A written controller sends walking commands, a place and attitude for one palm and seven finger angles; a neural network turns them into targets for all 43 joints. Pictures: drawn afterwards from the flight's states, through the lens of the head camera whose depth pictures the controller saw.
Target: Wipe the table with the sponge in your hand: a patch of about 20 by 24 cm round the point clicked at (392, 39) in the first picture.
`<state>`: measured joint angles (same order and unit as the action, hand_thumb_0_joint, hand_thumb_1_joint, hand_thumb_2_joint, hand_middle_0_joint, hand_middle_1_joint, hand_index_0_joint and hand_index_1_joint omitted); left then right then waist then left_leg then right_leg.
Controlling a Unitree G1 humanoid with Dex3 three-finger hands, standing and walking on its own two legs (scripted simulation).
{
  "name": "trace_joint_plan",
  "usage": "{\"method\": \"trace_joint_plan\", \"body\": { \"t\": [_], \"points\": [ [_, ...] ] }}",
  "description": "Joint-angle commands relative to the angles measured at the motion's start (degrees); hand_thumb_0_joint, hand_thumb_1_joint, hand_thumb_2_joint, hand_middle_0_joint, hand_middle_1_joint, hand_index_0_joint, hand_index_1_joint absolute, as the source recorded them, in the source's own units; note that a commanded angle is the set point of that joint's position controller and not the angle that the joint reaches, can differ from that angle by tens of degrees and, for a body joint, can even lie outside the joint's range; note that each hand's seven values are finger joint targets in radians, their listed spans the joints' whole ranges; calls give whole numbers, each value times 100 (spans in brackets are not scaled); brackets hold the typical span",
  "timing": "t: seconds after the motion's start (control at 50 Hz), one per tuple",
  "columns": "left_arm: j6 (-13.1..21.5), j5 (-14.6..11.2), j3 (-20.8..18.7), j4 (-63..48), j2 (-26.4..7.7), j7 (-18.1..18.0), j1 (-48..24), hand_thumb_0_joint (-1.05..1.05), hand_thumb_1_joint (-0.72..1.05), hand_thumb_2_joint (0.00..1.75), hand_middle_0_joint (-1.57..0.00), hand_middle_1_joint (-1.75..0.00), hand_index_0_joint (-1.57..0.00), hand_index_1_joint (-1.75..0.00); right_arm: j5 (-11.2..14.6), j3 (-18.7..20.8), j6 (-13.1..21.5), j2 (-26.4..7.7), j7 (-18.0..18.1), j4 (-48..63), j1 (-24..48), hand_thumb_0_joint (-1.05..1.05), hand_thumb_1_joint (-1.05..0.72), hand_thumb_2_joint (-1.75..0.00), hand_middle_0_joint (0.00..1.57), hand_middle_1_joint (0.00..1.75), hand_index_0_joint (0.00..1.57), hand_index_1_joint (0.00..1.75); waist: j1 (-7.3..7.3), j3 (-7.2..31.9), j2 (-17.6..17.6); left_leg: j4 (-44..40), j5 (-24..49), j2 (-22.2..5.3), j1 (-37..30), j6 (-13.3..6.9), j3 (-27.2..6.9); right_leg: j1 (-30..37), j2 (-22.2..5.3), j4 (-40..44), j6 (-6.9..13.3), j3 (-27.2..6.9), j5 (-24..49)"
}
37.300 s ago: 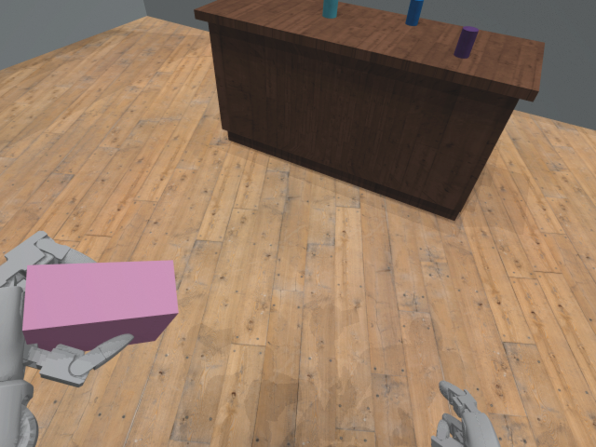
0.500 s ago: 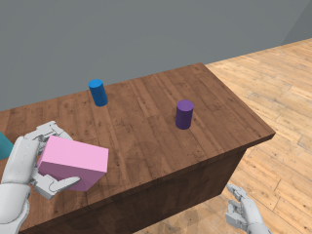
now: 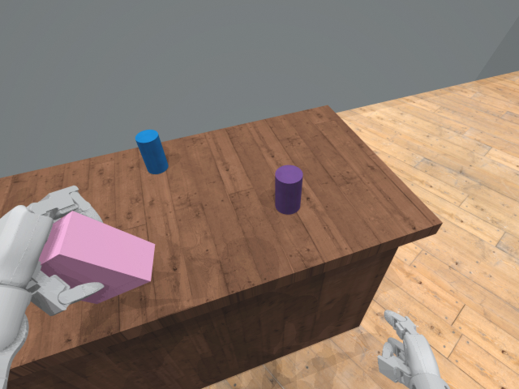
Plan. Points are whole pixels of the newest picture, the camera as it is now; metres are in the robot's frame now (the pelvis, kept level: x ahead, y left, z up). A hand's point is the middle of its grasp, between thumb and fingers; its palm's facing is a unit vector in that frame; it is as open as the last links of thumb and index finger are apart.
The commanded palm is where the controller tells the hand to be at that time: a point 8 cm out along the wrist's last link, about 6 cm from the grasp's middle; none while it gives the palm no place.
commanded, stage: turn the palm down, sponge in hand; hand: left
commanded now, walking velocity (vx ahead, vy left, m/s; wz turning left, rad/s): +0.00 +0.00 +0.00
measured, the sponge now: (100, 267) +0.23 +0.25 +0.11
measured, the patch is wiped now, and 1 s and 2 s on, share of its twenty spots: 0.00 0.00 0.00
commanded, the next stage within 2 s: move the sponge above the wiping area in 1.40 s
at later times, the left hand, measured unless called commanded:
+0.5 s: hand (62, 236) +0.24 +0.28 +0.16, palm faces +0.28 -0.26 -0.93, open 9.9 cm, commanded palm +0.20 +0.29 +0.20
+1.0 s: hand (21, 243) +0.23 +0.34 +0.15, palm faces +0.19 -0.09 -0.98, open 9.9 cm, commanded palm +0.19 +0.31 +0.20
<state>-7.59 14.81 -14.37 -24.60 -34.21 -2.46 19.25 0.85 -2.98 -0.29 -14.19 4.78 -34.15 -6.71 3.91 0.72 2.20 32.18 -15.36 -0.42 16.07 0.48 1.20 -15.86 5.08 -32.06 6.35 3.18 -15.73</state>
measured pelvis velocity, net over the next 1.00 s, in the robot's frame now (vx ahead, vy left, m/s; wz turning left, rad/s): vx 0.00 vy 0.03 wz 0.00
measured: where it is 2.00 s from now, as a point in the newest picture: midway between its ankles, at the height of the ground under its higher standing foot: outside the picture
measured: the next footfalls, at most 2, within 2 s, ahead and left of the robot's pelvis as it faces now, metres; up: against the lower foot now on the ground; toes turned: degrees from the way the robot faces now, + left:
none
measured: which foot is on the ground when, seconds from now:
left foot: down 0.00-1.00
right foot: down 0.00-1.00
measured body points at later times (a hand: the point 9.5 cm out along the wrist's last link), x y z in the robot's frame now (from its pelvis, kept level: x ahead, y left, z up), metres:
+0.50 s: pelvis +0.01 +0.00 +0.00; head -0.01 -0.05 +0.44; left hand +0.22 +0.29 +0.21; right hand +0.24 -0.22 -0.08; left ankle +0.02 +0.13 -0.73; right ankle +0.02 -0.04 -0.73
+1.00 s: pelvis +0.00 +0.03 +0.01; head -0.02 -0.02 +0.46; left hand +0.22 +0.34 +0.21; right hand +0.26 -0.16 -0.06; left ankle +0.02 +0.13 -0.73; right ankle +0.02 -0.04 -0.73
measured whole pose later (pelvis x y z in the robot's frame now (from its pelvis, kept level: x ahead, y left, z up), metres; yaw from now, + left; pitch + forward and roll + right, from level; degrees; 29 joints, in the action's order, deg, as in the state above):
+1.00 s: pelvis +0.00 +0.03 +0.01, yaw +0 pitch -3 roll +1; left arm -29.8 45.2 -0.9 -12.6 -31.9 -0.8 4.0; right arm 3.4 -4.8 -4.3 -15.3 4.1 -36.8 1.3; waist 7.3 0.5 6.4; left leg 26.0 -12.2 2.1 11.1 -1.6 0.6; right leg -11.2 3.3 -26.6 4.2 1.7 -12.8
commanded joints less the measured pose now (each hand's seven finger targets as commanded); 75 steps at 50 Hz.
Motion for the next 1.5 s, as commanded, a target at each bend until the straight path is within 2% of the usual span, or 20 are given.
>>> {"method": "trace_joint_plan", "body": {
  "t": [0.0, 0.08, 0.14, 0.2, 0.28, 0.3, 0.38, 0.52, 0.6, 0.68, 0.74, 0.82, 0.9, 1.0, 1.08, 1.18, 1.2, 1.34, 1.4, 1.48],
  "points": [
    [-187, 299, -1188, -766, -1288, -578, -603, 0, 10, 130, -120, -160, -120, -160, 68, 335, 143, -743, -24, 914, 889, 0, -90, -90, 20, 30, 20, 30, 143, 810, 745, 17, 845, 40, -78, -208, -109, 319, -733, 741, -497, -1121, 691],
    [-794, 487, -852, -265, -1486, -314, -1012, 0, 10, 130, -120, -160, -120, -160, 190, 317, 7, -887, 102, 981, 1117, 0, -90, -90, 20, 30, 20, 30, 1, 351, -31, 168, 387, 35, 213, -236, -234, 125, -923, 1020, -608, -1688, -76],
    [-741, 725, -422, -416, -1471, -5, -1413, 0, 10, 130, -120, -160, -120, -160, 203, 312, 18, -903, 200, 1082, 1156, 0, -90, -90, 20, 30, 20, 30, -73, 541, -474, 286, 313, 76, 241, -295, -323, 224, -1008, 987, -715, -1826, -80],
    [-372, 1030, -387, -999, -1537, 23, -1691, 0, 10, 130, -120, -160, -120, -160, 170, 322, 123, -789, 229, 1144, 1284, 0, -90, -90, 20, 30, 20, 30, -16, 1006, -211, 381, 586, 135, -9, -319, -357, 327, -954, 865, -643, -1855, 181],
    [-76, 1398, -1066, -1275, -2035, -298, -1084, 0, 10, 130, -120, -160, -120, -160, 82, 343, 219, -743, 177, 1023, 1194, 0, -90, -90, 20, 30, 20, 30, 208, 1441, 189, 381, 1131, 150, -305, -295, -398, 460, -818, 589, -497, -1787, 1171],
    [-108, 1422, -940, -1315, -1782, -378, -1083, 0, 10, 130, -120, -160, -120, -160, 58, 315, 200, -697, 140, 1043, 1135, 0, -90, -90, 20, 30, 20, 30, 223, 1614, 134, 342, 1229, 138, -236, -293, -384, 625, -837, 459, -511, -1596, 1464],
    [-802, 1520, -1079, -549, -1760, -608, -957, 0, 10, 130, -120, -160, -120, -160, 145, 362, 15, -809, 58, 870, 1211, 0, -90, -90, 20, 30, 20, 30, 304, 1006, 243, 151, 1318, 124, -67, -217, -323, 492, -707, 467, -399, -1547, 1745],
    [-1960, 1967, 239, -164, -1313, 75, -1643, 0, 10, 130, -120, -160, -120, -160, 319, 152, -156, -845, 79, 1113, 1629, 0, -90, -90, 20, 30, 20, 30, 138, 682, -250, -190, 1001, 151, -111, -336, -299, 444, -690, 769, -516, -1309, 829],
    [-1617, 2370, 675, -855, -1102, 402, -1878, 0, 10, 130, -120, -160, -120, -160, 278, 113, 14, -715, 104, 1213, 1786, 0, -90, -90, 20, 30, 20, 30, 83, 1020, -116, -218, 1085, 201, -511, -419, -340, 497, -629, 826, -464, -1257, 721],
    [-1019, 2878, -73, -1400, -1797, 133, -1953, 0, 10, 130, -120, -160, -120, -160, 122, 115, 163, -636, 106, 1070, 1795, 0, -90, -90, 20, 30, 20, 30, 338, 1378, 268, -363, 1349, 223, -883, -383, -500, 577, -501, 856, -297, -1336, 783],
    [-981, 3211, -210, -803, -1747, -217, -2084, 0, 10, 130, -120, -160, -120, -160, 50, 135, 144, -649, 62, 832, 1621, 0, -90, -90, 20, 30, 20, 30, 413, 1306, 388, -498, 1540, 181, -812, -289, -537, 592, -502, 887, -213, -1200, 883],
    [-1623, 3209, 144, -65, -1282, -486, -2502, 0, 10, 130, -120, -160, -120, -160, 182, 162, -22, -648, -48, 698, 1841, 0, -90, -90, 20, 30, 20, 30, 380, 860, 455, -746, 1247, 122, -636, -198, -500, 599, -496, 1059, -159, -1175, 525],
    [-2132, 3154, 839, 300, -821, -67, -2537, 0, 10, 130, -120, -160, -120, -160, 263, 51, -83, -717, -44, 787, 2243, 0, -90, -90, 20, 30, 20, 30, 344, 670, 127, -930, 962, 189, -589, -243, -531, 633, -514, 1177, -229, -1035, 300],
    [-2025, 3348, 1405, -135, -490, 401, -2350, 0, 10, 130, -120, -160, -120, -160, 272, 43, 54, -630, -48, 927, 2290, 0, -90, -90, 20, 30, 20, 30, 279, 846, 83, -971, 894, 213, -780, -358, -569, 713, -480, 1133, -260, -936, 301],
    [-1694, 3900, 441, -717, -1753, 378, -2880, 0, 10, 130, -120, -160, -120, -160, 98, 11, 34, -661, -48, 827, 2361, 0, -90, -90, 20, 30, 20, 30, 493, 1341, 277, -1043, 1223, 213, -957, -367, -744, 1095, -387, 989, -150, -1199, 558],
    [-1378, 3941, -32, -459, -1825, -49, -2936, 0, 10, 130, -120, -160, -120, -160, 45, 54, 50, -596, -96, 608, 2181, 0, -90, -90, 20, 30, 20, 30, 594, 1243, 431, -1034, 1654, 166, -1136, -288, -850, 1064, -320, 1130, 16, -1329, 824],
    [-1423, 3813, 350, -227, -1323, -74, -2955, 0, 10, 130, -120, -160, -120, -160, 77, 49, 49, -544, -111, 600, 2161, 0, -90, -90, 20, 30, 20, 30, 507, 1121, 374, -1024, 1682, 149, -1139, -282, -756, 963, -398, 1180, -40, -1144, 884],
    [-2046, 3386, 1333, 115, -423, 330, -2586, 0, 10, 130, -120, -160, -120, -160, 245, 86, -23, -643, -156, 654, 2304, 0, -90, -90, 20, 30, 20, 30, 309, 715, 327, -1232, 1356, 165, -895, -226, -707, 909, -454, 1227, -166, -880, 869],
    [-1996, 3518, 1417, -216, -459, 547, -2499, 0, 10, 130, -120, -160, -120, -160, 228, 57, 10, -626, -140, 790, 2314, 0, -90, -90, 20, 30, 20, 30, 320, 979, 250, -1196, 1377, 177, -968, -309, -724, 1023, -418, 1124, -159, -852, 893],
    [-1699, 4017, 415, -675, -1705, 463, -2838, 0, 10, 130, -120, -160, -120, -160, 85, 3, -63, -660, -131, 777, 2373, 0, -90, -90, 20, 30, 20, 30, 553, 1393, 331, -1286, 1401, 141, -1005, -332, -922, 1350, -309, 962, -98, -1126, 828]
  ]
}}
